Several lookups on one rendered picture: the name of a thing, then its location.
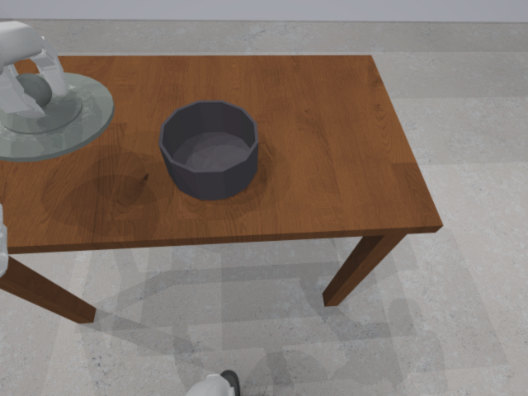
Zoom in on robot left thigh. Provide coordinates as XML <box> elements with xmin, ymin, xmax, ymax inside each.
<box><xmin>185</xmin><ymin>379</ymin><xmax>235</xmax><ymax>396</ymax></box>

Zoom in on robot left foot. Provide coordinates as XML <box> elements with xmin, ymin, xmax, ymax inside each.
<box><xmin>221</xmin><ymin>370</ymin><xmax>240</xmax><ymax>396</ymax></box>

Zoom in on knob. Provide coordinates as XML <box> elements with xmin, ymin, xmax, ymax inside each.
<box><xmin>16</xmin><ymin>73</ymin><xmax>52</xmax><ymax>107</ymax></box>

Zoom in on lid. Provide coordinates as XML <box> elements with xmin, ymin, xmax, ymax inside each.
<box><xmin>0</xmin><ymin>73</ymin><xmax>115</xmax><ymax>163</ymax></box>

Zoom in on table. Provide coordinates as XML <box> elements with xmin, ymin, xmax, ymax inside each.
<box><xmin>0</xmin><ymin>55</ymin><xmax>444</xmax><ymax>323</ymax></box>

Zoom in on left robot hand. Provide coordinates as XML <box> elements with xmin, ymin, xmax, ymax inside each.
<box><xmin>0</xmin><ymin>21</ymin><xmax>68</xmax><ymax>119</ymax></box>

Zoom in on pot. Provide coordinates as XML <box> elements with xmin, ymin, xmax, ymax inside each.
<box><xmin>158</xmin><ymin>100</ymin><xmax>258</xmax><ymax>200</ymax></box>

